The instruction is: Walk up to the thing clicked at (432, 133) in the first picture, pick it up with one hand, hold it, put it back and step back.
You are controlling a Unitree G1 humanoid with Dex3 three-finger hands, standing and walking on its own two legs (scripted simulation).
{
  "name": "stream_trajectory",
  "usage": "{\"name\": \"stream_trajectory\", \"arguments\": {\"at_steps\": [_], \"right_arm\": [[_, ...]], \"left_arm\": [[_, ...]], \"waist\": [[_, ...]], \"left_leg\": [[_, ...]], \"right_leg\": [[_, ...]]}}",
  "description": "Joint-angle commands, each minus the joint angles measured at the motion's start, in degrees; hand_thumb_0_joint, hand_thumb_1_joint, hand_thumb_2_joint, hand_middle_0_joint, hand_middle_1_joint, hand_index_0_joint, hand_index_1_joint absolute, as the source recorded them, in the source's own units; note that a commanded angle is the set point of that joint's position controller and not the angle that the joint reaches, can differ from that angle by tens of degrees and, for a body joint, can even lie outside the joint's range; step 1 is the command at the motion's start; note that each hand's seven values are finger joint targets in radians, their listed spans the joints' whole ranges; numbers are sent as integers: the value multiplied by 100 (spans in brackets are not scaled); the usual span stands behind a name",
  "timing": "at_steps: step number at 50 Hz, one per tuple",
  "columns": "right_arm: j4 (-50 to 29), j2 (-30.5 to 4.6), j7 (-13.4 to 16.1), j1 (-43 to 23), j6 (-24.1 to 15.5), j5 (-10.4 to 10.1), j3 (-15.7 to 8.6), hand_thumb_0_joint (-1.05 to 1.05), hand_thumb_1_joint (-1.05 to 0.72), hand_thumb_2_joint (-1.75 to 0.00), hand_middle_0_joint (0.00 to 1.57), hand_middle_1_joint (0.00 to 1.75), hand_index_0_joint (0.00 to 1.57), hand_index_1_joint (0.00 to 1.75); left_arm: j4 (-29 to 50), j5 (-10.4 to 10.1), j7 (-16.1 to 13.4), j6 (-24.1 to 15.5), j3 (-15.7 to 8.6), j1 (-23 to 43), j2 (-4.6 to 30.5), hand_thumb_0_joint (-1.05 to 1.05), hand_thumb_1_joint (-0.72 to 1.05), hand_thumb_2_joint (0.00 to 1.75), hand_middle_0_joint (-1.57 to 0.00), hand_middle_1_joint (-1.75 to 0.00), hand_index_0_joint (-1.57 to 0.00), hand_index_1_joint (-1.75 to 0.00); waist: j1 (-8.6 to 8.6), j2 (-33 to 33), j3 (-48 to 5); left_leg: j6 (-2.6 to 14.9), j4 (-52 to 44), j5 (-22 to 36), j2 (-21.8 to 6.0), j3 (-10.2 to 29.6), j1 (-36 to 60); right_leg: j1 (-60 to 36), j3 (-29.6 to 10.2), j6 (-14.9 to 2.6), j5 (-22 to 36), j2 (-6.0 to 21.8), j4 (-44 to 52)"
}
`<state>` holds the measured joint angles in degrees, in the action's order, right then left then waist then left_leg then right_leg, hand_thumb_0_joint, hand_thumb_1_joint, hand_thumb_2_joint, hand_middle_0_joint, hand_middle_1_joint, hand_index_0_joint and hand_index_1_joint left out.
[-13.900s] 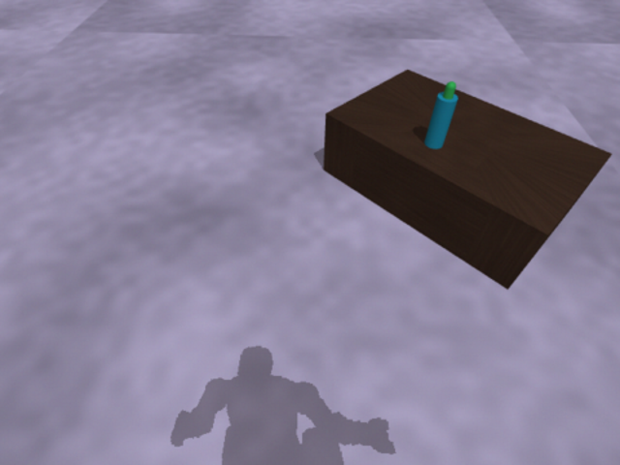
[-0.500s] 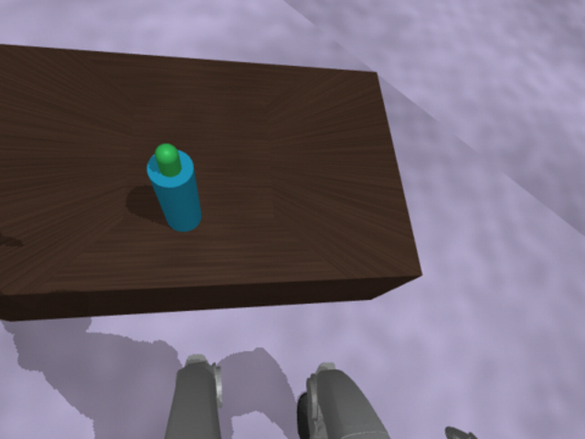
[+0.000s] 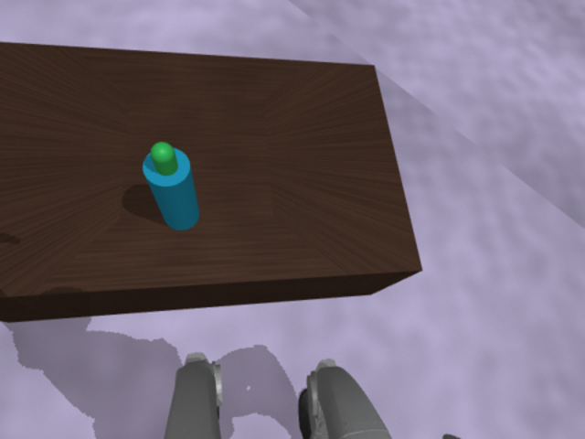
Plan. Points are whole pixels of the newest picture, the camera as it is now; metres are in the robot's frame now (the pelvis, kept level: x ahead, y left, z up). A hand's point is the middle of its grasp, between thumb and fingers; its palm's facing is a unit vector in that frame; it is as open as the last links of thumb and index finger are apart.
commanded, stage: go down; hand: left
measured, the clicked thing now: (173, 187) +0.53 +0.17 -0.20
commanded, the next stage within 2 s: approach in 0.12 s
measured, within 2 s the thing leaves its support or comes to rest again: neither
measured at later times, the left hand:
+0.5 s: hand out of the picture +0.47 +0.36 +0.03, palm faces +0.19 -0.98 +0.04, open 17.6 cm
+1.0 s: hand (135, 196) +0.51 +0.23 -0.19, palm faces +0.12 -0.99 +0.04, open 17.7 cm
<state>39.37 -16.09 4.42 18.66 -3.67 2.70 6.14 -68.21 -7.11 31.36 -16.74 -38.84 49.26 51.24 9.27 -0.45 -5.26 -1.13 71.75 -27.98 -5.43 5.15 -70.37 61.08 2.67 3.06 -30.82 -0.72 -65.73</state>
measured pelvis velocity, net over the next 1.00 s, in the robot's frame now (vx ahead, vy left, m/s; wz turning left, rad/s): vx -0.05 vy -0.02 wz -0.08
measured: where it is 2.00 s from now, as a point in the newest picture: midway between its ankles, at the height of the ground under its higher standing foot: outside the picture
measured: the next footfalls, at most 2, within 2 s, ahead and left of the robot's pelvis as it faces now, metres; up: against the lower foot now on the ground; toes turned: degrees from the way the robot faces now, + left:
none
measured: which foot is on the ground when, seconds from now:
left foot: down 0.00-1.00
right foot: down 0.00-1.00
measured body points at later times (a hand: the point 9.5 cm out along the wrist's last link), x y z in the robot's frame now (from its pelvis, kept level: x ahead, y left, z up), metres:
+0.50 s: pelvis -0.01 +0.00 -0.02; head +0.18 +0.06 +0.39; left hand +0.46 +0.41 +0.03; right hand +0.04 -0.28 -0.11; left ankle +0.04 +0.12 -0.63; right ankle +0.00 -0.16 -0.63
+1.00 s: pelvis -0.05 -0.02 -0.19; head +0.18 +0.03 +0.18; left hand +0.49 +0.29 -0.19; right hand -0.01 -0.27 -0.31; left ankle +0.04 +0.12 -0.63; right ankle +0.00 -0.16 -0.63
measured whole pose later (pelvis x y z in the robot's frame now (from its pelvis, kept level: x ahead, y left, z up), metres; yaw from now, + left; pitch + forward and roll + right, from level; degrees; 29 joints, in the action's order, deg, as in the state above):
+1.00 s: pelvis -0.05 -0.02 -0.19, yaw -5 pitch +37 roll -7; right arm 36.9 -13.8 -3.3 11.2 0.5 8.0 7.7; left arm -73.7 -2.0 19.3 -29.7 -35.7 60.7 42.7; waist 12.7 -0.3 -6.1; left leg -2.3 111.5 -34.9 -5.0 8.4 -114.0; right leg 105.6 1.5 3.4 -41.2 -2.2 -109.9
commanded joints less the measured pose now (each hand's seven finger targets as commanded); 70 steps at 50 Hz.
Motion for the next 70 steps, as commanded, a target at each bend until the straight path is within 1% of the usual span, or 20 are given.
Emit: {"name": "stream_trajectory", "arguments": {"at_steps": [1,3,8,12,15,17,23,28,35,37,39,40,45,51,54,55,58,60,66,70], "right_arm": [[-170,-1262,63,1036,-53,-36,-456,0,-90,-90,20,30,20,30],[-171,-1256,74,1016,-72,-29,-476,0,-90,-90,20,30,20,30],[-136,-1237,78,1011,-82,-36,-466,0,-91,-90,20,30,20,30],[-138,-1243,81,1012,-64,-45,-451,0,-87,-89,20,30,20,30],[-133,-1226,83,984,-70,-41,-423,0,-88,-89,20,30,20,30],[-216,-1199,58,914,-94,-42,-388,0,-88,-89,20,30,20,30],[-291,-1191,-66,867,-116,28,-376,0,-87,-89,20,30,20,30],[-347,-1224,-221,762,-164,127,-374,0,-88,-89,20,30,20,30],[-510,-1342,-471,614,39,354,-369,0,-88,-89,20,30,20,30],[-523,-1297,-525,583,139,417,-390,0,-89,-90,20,30,20,30],[-502,-1297,-561,550,206,468,-398,0,-89,-90,20,30,20,30],[-433,-1272,-590,626,231,477,-411,0,-90,-90,20,30,20,30],[-291,-1156,-676,640,378,503,-354,0,-91,-90,20,30,20,30],[-433,-1135,-790,536,559,532,-276,0,-91,-90,20,30,20,30],[-373,-1063,-838,543,660,553,-282,0,-91,-90,20,30,20,30],[-361,-1074,-843,595,713,556,-299,0,-92,-90,20,30,20,30],[-338,-1055,-820,619,827,540,-377,0,-92,-90,20,30,20,30],[-327,-1068,-778,576,860,501,-418,0,-92,-90,20,30,20,30],[-224,-1083,-668,626,852,354,-444,0,-93,-90,20,30,20,30],[-292,-1088,-616,507,832,276,-463,0,-93,-90,20,30,20,30]], "left_arm": [[1115,-132,-26,-354,-119,1651,1988,0,-47,8,-4,-7,-4,-7],[1437,-124,-39,-423,-185,1915,2175,0,-47,7,-4,-7,-4,-7],[1267,-175,-39,-469,-112,1880,1984,0,-49,7,-4,-7,-5,-7],[1363,-116,-61,-496,-257,1998,2347,0,-56,0,-6,-3,-7,-2],[1072,-177,-18,-484,-133,2006,2035,0,-61,0,-6,-4,-7,-3],[475,-243,18,-444,94,1695,1547,0,-61,0,-6,-6,-7,-4],[399,-199,-135,-792,216,2058,1276,0,-61,0,-5,-5,-6,-4],[367,-270,-151,-1214,369,2190,901,0,-61,0,-4,-5,-5,-4],[1121,19,-527,-1766,-342,2687,1750,0,-60,8,-1,-8,-2,-8],[1270,146,-616,-1817,-144,2989,1454,0,-59,9,-1,-9,-2,-8],[1223,257,-743,-1819,-149,3024,1446,0,-57,10,0,-9,-1,-8],[1042,275,-785,-1790,-34,2961,1148,0,-57,10,-1,-9,-1,-8],[720,402,-1104,-1675,349,3293,693,0,-59,9,-1,-9,-2,-8],[924,498,-1659,-1749,26,3660,1087,0,-61,2,-3,-7,-5,-5],[985,647,-1962,-1666,74,3703,957,0,-61,3,-4,-8,-6,-6],[1167,732,-2077,-1623,-5,3740,1155,0,-61,3,-4,-8,-6,-7],[1280,935,-2250,-1422,228,3800,980,0,-61,2,-5,-7,-6,-6],[1539,922,-2284,-1349,307,3828,997,0,-61,1,-5,-7,-7,-6],[1299,691,-2190,-1035,770,3496,284,0,-61,0,-6,-6,-8,-3],[1250,571,-2181,-947,844,3226,88,0,-61,0,-5,-5,-8,-2]], "waist": [[-188,-1539,-2960],[-178,-1459,-2940],[-142,-1370,-2901],[-181,-1439,-2935],[-57,-1302,-2759],[20,-1099,-2410],[132,-1183,-2289],[240,-1425,-2981],[-115,-2365,-4317],[-23,-2604,-4530],[35,-2532,-4632],[134,-2464,-4675],[372,-1904,-4058],[243,-1501,-4253],[180,-1559,-4389],[114,-1630,-4573],[202,-1636,-4637],[221,-1551,-4595],[401,-1203,-3908],[272,-1136,-3660]], "left_leg": [[123,-771,2629,125,104,3687],[157,-764,2423,131,74,3583],[192,-756,2132,161,20,3416],[193,-782,1957,186,-14,3288],[221,-693,2015,168,-1,3202],[225,-621,1913,164,13,2896],[196,-162,1808,113,92,2463],[173,669,2107,88,222,2154],[50,1525,2434,5,432,2138],[24,1676,2359,-11,445,2080],[76,1995,2287,5,353,1669],[80,2140,2343,-7,360,1612],[183,2762,1083,38,181,-35],[218,3365,436,53,-14,-1109],[184,3477,344,44,-54,-1257],[184,3506,360,47,-86,-1299],[182,3525,90,42,-123,-1437],[194,3561,-110,45,-145,-1629],[220,3506,-551,58,-53,-2039],[218,3451,-463,70,-38,-2093]], "right_leg": [[-157,170,-445,1773,-152,671],[-199,130,-427,1713,-152,700],[-268,82,-420,1626,-137,720],[-415,50,-422,1561,-124,738],[-209,52,-409,1604,-129,718],[-45,78,-410,1552,-140,656],[835,109,-453,1322,-130,119],[1805,134,-468,1293,-138,-724],[2756,161,-545,1085,-92,-2104],[2978,157,-564,1019,-103,-2345],[2949,126,-544,1134,-118,-2561],[3116,139,-537,1161,-117,-2686],[3411,137,-497,719,-156,-3040],[3325,137,-411,325,-216,-3378],[3292,176,-410,265,-232,-3550],[3191,165,-412,289,-251,-3578],[3131,177,-417,139,-277,-3562],[3072,129,-407,14,-287,-3492],[3430,265,-437,-224,-299,-3510],[3515,255,-446,-146,-292,-3512]]}}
